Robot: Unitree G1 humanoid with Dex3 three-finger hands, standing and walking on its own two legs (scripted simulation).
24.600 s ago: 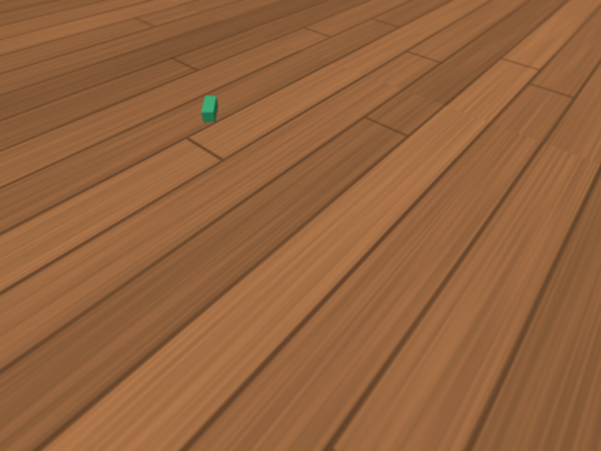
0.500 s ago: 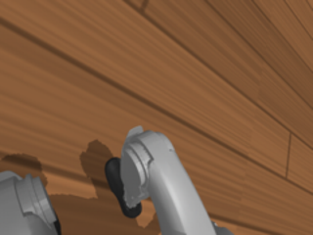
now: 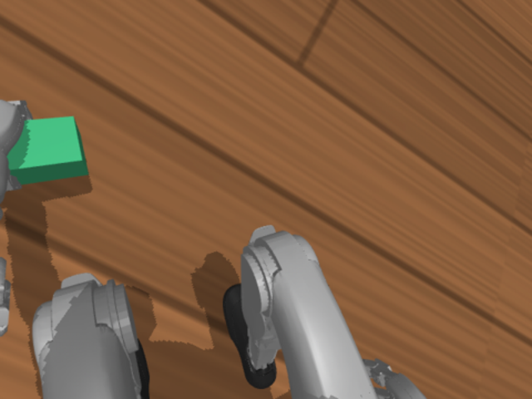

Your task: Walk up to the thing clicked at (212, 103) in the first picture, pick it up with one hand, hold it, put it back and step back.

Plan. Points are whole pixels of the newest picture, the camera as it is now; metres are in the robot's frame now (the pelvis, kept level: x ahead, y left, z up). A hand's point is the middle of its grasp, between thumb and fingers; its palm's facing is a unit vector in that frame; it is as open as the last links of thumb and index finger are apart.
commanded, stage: lift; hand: left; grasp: from above
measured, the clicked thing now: (3, 156) +0.51 +0.25 -0.21
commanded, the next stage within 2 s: hold in 1.80 s
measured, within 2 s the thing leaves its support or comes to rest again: neither
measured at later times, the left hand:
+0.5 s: hand out of the picture +0.46 +0.28 -0.09, palm faces -0.51 -0.09 -0.86, open 10.4 cm
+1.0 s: hand out of the picture +0.38 +0.28 +0.10, palm faces -0.47 -0.11 -0.87, open 10.3 cm
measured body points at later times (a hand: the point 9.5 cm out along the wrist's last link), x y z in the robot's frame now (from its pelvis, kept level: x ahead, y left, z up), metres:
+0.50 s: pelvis +0.00 +0.01 +0.05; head +0.23 +0.07 +0.44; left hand +0.48 +0.28 -0.04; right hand +0.05 -0.27 -0.05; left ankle +0.07 +0.12 -0.30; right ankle +0.11 -0.11 -0.30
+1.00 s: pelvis +0.01 +0.01 +0.21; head +0.17 +0.04 +0.63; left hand +0.40 +0.28 +0.16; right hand +0.15 -0.25 +0.08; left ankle +0.07 +0.12 -0.30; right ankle +0.11 -0.11 -0.30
